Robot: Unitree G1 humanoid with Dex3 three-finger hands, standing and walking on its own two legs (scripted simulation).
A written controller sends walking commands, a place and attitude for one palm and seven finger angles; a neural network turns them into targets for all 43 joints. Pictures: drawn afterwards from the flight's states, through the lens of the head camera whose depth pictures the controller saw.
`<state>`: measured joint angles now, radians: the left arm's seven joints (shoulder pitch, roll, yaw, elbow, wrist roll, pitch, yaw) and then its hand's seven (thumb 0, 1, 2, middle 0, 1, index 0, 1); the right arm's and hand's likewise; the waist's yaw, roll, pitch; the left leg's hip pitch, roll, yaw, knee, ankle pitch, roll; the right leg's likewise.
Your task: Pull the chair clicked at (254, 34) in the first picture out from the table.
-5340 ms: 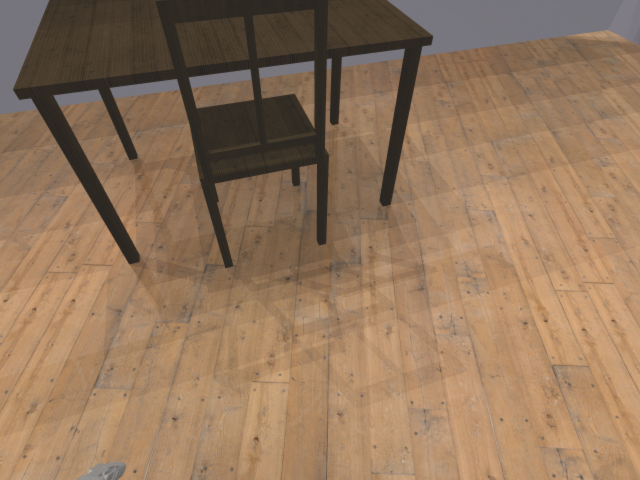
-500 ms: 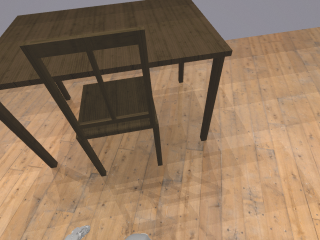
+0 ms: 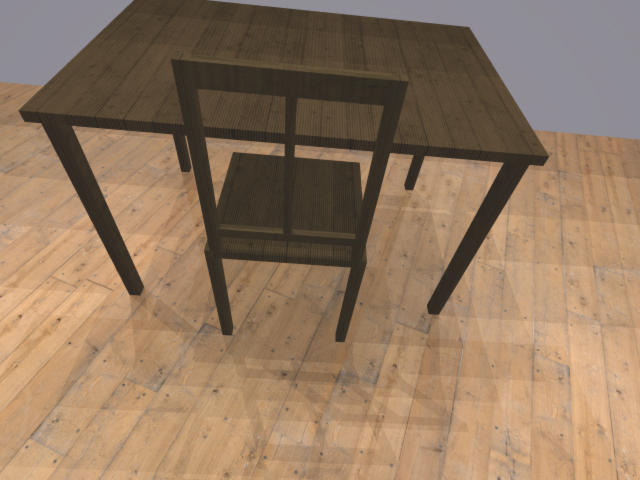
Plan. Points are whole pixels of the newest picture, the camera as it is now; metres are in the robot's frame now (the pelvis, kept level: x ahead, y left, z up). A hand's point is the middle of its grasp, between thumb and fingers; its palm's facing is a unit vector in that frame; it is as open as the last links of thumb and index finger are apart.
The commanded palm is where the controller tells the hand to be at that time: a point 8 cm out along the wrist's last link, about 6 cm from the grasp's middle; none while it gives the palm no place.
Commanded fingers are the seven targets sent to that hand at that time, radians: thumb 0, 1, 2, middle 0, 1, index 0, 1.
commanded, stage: take the last steps up to it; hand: left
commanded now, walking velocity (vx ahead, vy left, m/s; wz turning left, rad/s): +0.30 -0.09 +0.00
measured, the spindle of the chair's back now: (289, 173) +0.70 +0.12 -0.05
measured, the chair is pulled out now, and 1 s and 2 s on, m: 0.00 0.00 0.00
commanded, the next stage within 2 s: come to a stop and stand still in 0.66 s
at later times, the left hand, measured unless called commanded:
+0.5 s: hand out of the picture +0.14 +0.11 -0.17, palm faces +0.08 -0.97 -0.21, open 7.3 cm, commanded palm none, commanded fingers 0.00 0.90 0.90 -0.20 -0.30 -0.20 -0.30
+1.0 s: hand (260, 414) +0.25 +0.10 -0.19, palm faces +0.09 -0.98 -0.17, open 7.3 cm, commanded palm none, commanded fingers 0.00 0.90 0.90 -0.20 -0.30 -0.20 -0.30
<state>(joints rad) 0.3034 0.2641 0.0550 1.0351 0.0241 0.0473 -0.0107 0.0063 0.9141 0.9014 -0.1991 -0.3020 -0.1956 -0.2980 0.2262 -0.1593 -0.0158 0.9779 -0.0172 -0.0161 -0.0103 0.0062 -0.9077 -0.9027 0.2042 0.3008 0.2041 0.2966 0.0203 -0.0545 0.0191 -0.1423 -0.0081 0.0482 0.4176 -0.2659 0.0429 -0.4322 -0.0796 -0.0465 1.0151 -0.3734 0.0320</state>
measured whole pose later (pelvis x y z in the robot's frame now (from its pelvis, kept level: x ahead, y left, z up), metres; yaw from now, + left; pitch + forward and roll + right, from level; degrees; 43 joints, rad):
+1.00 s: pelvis +0.26 -0.06 -0.01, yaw +1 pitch -1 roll +1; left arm 0.26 0.14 0.02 1.10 0.01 0.02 0.04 0.00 0.91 0.90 -0.20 -0.30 -0.20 -0.30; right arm 0.10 -0.13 -0.03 1.06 0.00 -0.02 -0.04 -0.02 -0.95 -0.90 0.21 0.30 0.21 0.30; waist 0.03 -0.04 0.07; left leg -0.23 0.00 0.13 0.46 -0.22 0.05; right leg -0.32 -0.07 -0.03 0.74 -0.43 0.03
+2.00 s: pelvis +0.21 -0.06 +0.00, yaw +1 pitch -1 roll +1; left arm 0.30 0.11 0.00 1.15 0.01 0.01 0.03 0.00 0.91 0.90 -0.20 -0.30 -0.20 -0.30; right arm 0.30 -0.12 0.00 1.15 0.00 0.00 -0.03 0.01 -0.92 -0.90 0.20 0.30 0.20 0.30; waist 0.00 0.00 0.03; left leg -0.14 0.00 0.08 0.38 -0.22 0.02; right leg -0.16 -0.01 -0.03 0.41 -0.23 -0.01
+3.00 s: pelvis +0.22 -0.05 +0.00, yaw +1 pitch -1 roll +0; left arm 0.30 0.13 -0.01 1.11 0.01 -0.01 0.03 0.00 0.92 0.90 -0.20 -0.30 -0.20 -0.30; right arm 0.27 -0.16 0.02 1.13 0.00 -0.03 -0.02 0.01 -0.92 -0.90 0.20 0.30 0.20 0.30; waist 0.00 0.00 0.03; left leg -0.15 -0.02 0.08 0.43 -0.27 0.04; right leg -0.17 -0.03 -0.03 0.46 -0.28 0.01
